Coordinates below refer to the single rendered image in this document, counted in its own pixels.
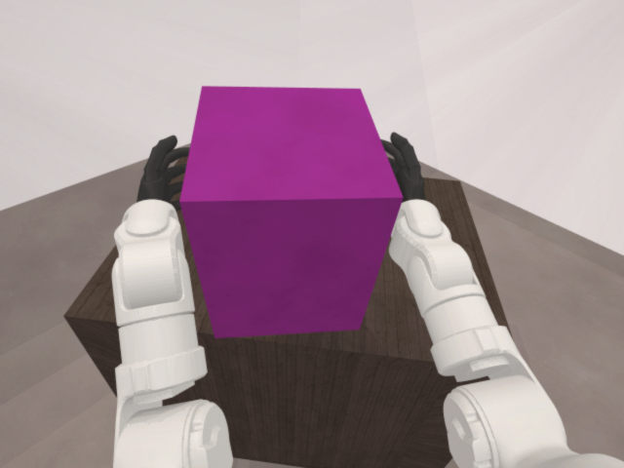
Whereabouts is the carton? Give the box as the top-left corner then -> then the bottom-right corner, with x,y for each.
179,86 -> 404,338

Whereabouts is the robot left hand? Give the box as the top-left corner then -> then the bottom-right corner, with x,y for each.
136,136 -> 190,212

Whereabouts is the pedestal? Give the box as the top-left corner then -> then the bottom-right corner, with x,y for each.
63,156 -> 514,468

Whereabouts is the robot left forearm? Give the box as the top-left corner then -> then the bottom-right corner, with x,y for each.
112,199 -> 208,468

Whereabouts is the robot right hand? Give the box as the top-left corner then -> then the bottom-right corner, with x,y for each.
381,133 -> 426,203

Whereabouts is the right robot upper arm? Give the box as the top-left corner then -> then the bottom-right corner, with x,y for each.
444,374 -> 624,468

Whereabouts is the left robot upper arm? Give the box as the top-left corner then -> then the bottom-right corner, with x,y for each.
115,399 -> 233,468

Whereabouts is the robot right forearm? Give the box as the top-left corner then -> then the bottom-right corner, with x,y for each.
389,200 -> 566,441

